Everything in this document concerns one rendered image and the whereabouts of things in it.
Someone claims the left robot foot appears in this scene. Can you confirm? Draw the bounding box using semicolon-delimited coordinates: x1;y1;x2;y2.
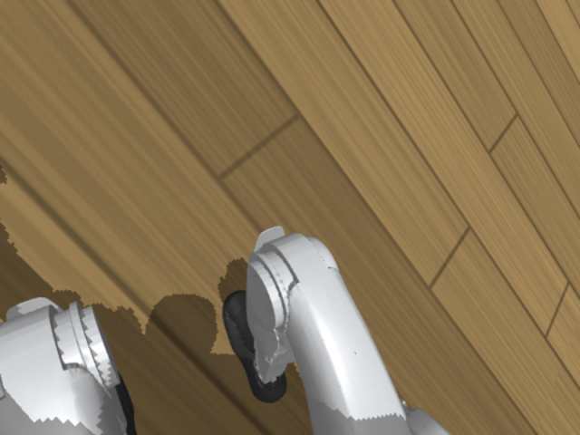
115;373;137;435

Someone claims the right robot hand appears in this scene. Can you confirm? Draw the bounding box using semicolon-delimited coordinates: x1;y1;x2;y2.
400;399;451;435

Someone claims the right robot foot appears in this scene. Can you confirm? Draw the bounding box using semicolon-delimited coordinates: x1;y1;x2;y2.
222;290;286;403

